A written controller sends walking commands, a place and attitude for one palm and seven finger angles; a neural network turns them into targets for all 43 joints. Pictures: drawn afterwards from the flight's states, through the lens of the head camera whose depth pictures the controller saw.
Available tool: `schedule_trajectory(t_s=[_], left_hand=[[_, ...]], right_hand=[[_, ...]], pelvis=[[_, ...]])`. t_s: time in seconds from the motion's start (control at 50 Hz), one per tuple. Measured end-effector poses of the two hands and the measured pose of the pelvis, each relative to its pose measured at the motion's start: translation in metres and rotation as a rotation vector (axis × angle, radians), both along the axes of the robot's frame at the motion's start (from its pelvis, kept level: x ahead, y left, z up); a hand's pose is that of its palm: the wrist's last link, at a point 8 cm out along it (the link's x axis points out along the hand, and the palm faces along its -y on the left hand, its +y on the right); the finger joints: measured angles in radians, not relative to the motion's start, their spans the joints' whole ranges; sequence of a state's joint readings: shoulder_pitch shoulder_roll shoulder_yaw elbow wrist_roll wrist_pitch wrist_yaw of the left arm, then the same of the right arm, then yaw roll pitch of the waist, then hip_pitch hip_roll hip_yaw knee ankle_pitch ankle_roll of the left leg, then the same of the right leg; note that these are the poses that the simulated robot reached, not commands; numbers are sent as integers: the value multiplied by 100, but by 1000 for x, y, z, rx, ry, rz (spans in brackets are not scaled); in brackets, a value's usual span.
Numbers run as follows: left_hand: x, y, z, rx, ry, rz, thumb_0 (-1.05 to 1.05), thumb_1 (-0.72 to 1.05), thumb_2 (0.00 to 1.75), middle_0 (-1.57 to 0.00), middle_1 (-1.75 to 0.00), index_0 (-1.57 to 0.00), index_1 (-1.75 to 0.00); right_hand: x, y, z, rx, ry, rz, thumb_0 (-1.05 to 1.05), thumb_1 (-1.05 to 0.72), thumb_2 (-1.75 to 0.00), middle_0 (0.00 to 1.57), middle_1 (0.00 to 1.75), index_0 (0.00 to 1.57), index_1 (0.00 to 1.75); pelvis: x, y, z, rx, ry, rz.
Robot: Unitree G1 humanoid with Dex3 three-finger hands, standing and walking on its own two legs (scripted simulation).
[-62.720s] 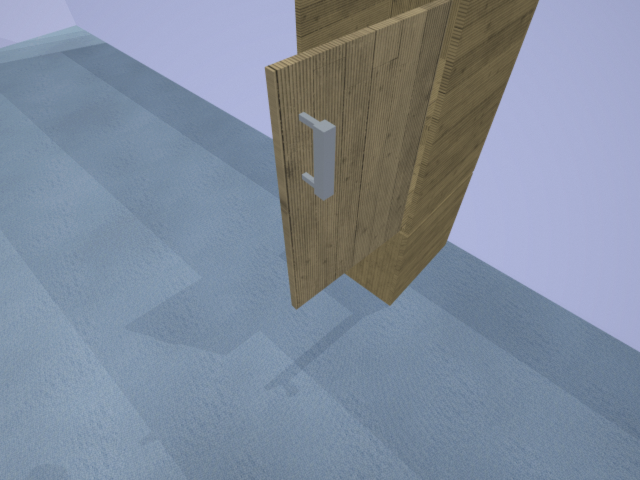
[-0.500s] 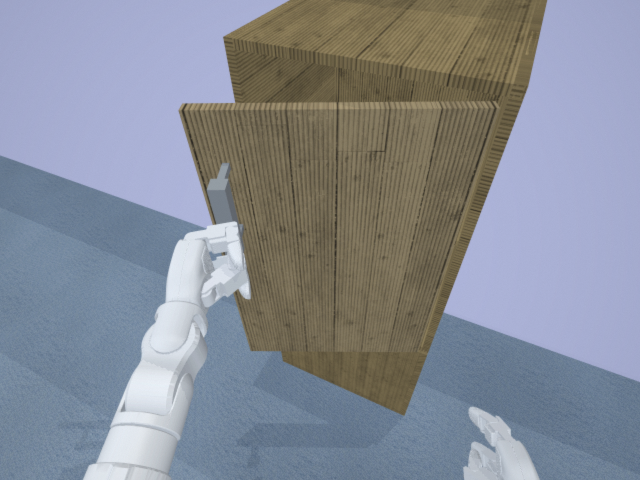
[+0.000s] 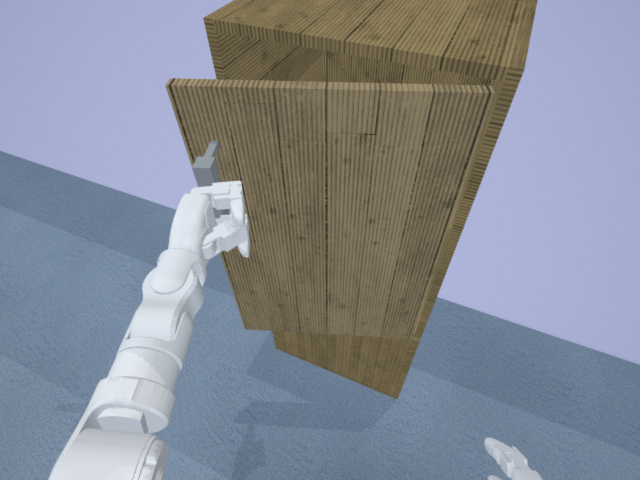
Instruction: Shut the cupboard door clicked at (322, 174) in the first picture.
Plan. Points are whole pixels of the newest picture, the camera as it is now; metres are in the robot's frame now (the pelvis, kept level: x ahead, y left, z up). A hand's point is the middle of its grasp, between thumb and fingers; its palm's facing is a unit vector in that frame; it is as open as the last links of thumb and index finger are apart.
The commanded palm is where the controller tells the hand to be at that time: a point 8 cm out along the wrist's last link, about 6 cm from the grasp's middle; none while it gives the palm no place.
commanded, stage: push the door shut along its arc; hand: left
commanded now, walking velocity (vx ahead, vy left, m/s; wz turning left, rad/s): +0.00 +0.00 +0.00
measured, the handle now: (218, 190) +0.47 +0.16 +0.12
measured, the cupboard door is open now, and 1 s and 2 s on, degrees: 20 6 0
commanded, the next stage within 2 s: pull the fist back off the door in 1.32 s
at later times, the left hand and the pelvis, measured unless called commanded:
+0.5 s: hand (265, 196) +0.45 +0.09 +0.12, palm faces -0.22 -0.97 -0.02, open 3.1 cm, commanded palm +0.45 +0.13 +0.12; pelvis -0.01 +0.01 -0.01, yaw +0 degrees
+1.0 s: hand (287, 172) +0.50 +0.06 +0.12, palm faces -0.35 -0.94 +0.00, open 3.0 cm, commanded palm +0.51 +0.11 +0.12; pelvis +0.00 +0.01 -0.02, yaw -1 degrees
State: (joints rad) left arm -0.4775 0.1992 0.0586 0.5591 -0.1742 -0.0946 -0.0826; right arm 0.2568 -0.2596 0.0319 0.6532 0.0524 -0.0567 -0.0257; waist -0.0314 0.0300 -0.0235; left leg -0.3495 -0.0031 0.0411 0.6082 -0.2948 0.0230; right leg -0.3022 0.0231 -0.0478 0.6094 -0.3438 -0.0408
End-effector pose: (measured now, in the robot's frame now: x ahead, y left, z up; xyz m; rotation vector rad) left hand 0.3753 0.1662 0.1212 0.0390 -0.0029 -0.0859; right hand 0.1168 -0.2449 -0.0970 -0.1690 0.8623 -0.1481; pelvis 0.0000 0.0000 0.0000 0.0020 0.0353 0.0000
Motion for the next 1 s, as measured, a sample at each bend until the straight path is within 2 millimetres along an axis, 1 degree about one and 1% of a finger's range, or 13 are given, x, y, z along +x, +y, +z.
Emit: schedule_trajectory(t_s=[0.14, 0.3, 0.34, 0.54, 0.7, 0.82, 0.92, 1.0], left_hand=[[18, -3, -1, 0, 8, -36, 2, 90, 90, -131, -150, -130, -150], [41, -13, -1, -1, 24, -90, 2, 90, 90, -130, -150, -130, -150], [48, -16, -1, 0, 27, -104, 2, 90, 90, -130, -150, -130, -150], [76, -20, -1, -11, 30, -152, 2, 90, 90, -130, -150, -130, -150], [99, -40, -1, -30, 48, -218, 2, 91, 90, -130, -150, -130, -150], [118, -47, 1, -40, 39, -231, 2, 90, 90, -130, -150, -130, -150], [124, -45, 1, -30, 42, -252, 1, 88, 90, -130, -150, -129, -150], [128, -45, 1, -29, 54, -272, 0, 88, 91, -130, -150, -129, -150]], right_hand=[[-16, -3, -5, -8, 41, -17, 1, -91, -90, 20, 30, 20, 30], [-39, -4, -12, -10, 92, -40, 1, -91, -90, 20, 30, 20, 30], [-46, -4, -14, -12, 107, -49, 1, -91, -90, 20, 30, 20, 30], [-91, -9, -22, -30, 211, -105, 1, -90, -90, 20, 30, 20, 30], [-120, -13, -24, -49, 293, -148, 1, -91, -90, 20, 30, 20, 30], [-135, -12, -22, -54, 325, -185, 1, -91, -90, 20, 30, 20, 30], [-141, -10, -24, -49, 365, -189, 0, -91, -90, 20, 30, 20, 30], [-141, -10, -25, -52, 384, -186, 0, -90, -90, 21, 30, 20, 30]], pelvis=[[-3, 1, -2, 0, 18, 3], [-7, 3, -5, -2, 45, 3], [-8, 4, -6, -2, 55, 1], [-10, 7, -11, -5, 105, -7], [-8, 9, -14, -8, 145, -15], [-5, 10, -16, -7, 176, -28], [-2, 10, -17, -9, 192, -27], [-1, 10, -18, -13, 200, -21]])
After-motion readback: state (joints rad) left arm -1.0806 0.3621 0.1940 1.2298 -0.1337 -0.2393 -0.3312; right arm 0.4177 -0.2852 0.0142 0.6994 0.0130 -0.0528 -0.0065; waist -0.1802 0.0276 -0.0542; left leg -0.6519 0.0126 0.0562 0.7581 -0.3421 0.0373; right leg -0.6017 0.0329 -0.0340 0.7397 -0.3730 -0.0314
